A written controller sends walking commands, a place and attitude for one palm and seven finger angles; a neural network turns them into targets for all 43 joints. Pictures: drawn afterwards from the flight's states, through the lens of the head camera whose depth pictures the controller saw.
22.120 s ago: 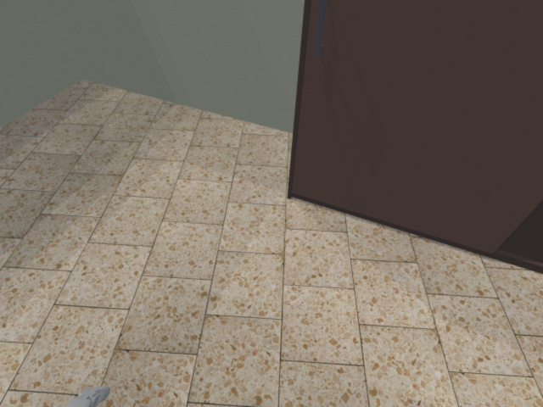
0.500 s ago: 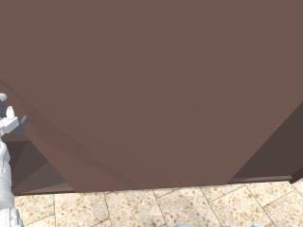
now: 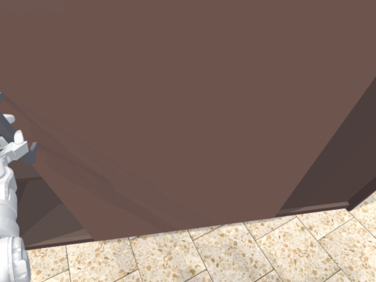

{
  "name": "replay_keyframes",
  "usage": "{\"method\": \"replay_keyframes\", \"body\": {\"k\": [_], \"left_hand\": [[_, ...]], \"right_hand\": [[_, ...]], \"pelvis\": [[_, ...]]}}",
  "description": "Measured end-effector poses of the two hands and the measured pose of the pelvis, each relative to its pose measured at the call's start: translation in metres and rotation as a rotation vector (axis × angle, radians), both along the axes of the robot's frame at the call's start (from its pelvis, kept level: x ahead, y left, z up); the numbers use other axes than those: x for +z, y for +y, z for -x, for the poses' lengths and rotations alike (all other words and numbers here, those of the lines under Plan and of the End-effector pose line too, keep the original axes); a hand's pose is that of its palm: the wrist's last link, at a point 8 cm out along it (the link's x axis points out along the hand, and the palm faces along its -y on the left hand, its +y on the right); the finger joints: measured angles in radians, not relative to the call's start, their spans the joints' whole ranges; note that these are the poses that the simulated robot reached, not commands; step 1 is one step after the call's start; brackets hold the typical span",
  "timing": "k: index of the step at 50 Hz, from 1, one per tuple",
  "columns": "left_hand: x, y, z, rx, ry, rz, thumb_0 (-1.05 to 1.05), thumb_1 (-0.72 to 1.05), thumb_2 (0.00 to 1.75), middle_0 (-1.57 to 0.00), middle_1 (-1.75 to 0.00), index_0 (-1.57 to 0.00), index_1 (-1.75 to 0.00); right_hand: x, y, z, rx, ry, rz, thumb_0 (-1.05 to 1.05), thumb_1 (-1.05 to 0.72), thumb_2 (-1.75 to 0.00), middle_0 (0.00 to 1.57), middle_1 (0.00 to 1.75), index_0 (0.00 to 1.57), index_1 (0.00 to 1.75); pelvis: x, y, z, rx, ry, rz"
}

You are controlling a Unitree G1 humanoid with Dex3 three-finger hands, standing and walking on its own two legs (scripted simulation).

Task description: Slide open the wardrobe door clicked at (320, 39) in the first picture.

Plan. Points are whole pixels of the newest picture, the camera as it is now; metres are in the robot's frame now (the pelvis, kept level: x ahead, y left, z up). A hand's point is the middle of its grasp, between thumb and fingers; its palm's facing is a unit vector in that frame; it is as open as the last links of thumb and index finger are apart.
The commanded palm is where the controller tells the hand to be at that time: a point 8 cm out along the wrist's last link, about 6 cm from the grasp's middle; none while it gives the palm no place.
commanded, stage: stop walking and hold the door there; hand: left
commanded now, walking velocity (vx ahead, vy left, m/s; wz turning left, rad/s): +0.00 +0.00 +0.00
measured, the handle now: (15, 131) +0.41 +0.41 +0.10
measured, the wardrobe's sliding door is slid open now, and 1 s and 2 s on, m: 0.45 0.45 0.45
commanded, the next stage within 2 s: loosen the grip on the handle in 1.70 s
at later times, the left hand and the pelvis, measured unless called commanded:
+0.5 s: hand (19, 144) +0.36 +0.37 +0.10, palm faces +0.57 -0.76 -0.32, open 6.4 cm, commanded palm +0.32 +0.40 +0.08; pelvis -0.01 +0.01 +0.00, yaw +1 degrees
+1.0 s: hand (16, 149) +0.36 +0.38 +0.10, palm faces +0.43 -0.84 -0.34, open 6.7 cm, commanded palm +0.32 +0.40 +0.08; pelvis -0.06 +0.08 -0.01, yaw +3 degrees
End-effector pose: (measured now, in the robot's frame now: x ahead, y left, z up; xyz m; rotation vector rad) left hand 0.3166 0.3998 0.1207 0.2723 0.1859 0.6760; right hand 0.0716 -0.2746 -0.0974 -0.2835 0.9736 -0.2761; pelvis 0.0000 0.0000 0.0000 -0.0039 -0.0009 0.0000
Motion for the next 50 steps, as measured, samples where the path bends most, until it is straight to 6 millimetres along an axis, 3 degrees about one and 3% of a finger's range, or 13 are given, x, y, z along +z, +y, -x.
{"method": "replay_keyframes", "body": {"k": [10, 20, 27, 34, 38, 43, 46, 50], "left_hand": [[0.002, -0.002, 0.0, 0.018, 0.021, 0.01, -0.05, 0.7, 0.78, -0.2, -1.24, -0.23, -1.3], [0.003, -0.002, -0.001, 0.015, 0.028, 0.017, -0.05, 0.69, 0.78, -0.2, -1.24, -0.24, -1.31], [0.002, 0.005, 0.0, -0.039, 0.019, 0.005, -0.06, 0.64, 0.82, -0.24, -1.26, -0.28, -1.33], [-0.004, 0.019, -0.002, -0.158, -0.032, -0.014, -0.1, 0.57, 0.82, -0.31, -1.32, -0.36, -1.35], [-0.005, 0.019, 0.0, -0.19, -0.047, -0.037, -0.1, 0.61, 0.8, -0.28, -1.32, -0.31, -1.33], [-0.005, 0.015, 0.002, -0.201, -0.04, -0.036, -0.09, 0.67, 0.77, -0.21, -1.31, -0.22, -1.29], [-0.005, 0.015, 0.002, -0.202, -0.037, -0.041, -0.09, 0.68, 0.76, -0.2, -1.31, -0.2, -1.28], [-0.003, 0.015, 0.002, -0.207, -0.007, -0.043, -0.09, 0.68, 0.76, -0.2, -1.29, -0.19, -1.3]], "right_hand": [[-0.008, -0.011, 0.018, -0.04, 0.046, -0.007, 0.01, -0.9, -0.9, 0.21, 0.3, 0.21, 0.3], [-0.01, -0.012, 0.016, -0.045, 0.048, -0.007, 0.01, -0.9, -0.9, 0.21, 0.3, 0.21, 0.3], [-0.018, -0.004, 0.007, -0.033, 0.072, 0.004, 0.0, -0.9, -0.9, 0.21, 0.3, 0.21, 0.3], [-0.024, 0.037, -0.009, 0.025, 0.032, 0.036, 0.01, -0.91, -0.9, 0.2, 0.3, 0.2, 0.3], [-0.027, 0.081, -0.012, 0.061, -0.004, -0.04, 0.0, -0.91, -0.9, 0.2, 0.3, 0.2, 0.3], [-0.035, 0.132, -0.002, 0.131, 0.013, -0.163, 0.0, -0.91, -0.9, 0.2, 0.3, 0.2, 0.3], [-0.043, 0.148, 0.007, 0.154, 0.034, -0.21, 0.0, -0.9, -0.9, 0.21, 0.3, 0.21, 0.3], [-0.048, 0.148, 0.022, 0.133, 0.072, -0.222, 0.0, -0.9, -0.9, 0.21, 0.3, 0.21, 0.3]], "pelvis": [[0.0, -0.003, 0.008, -0.006, 0.008, 0.012], [-0.001, -0.002, 0.004, -0.003, 0.015, 0.012], [-0.005, 0.02, 0.008, 0.027, 0.011, 0.016], [-0.015, 0.063, 0.023, 0.087, -0.008, -0.02], [-0.014, 0.077, 0.04, 0.056, -0.011, -0.022], [-0.01, 0.08, 0.054, 0.053, 0.013, -0.021], [-0.014, 0.079, 0.059, 0.045, 0.028, -0.04], [-0.01, 0.084, 0.062, 0.048, 0.02, -0.003]]}}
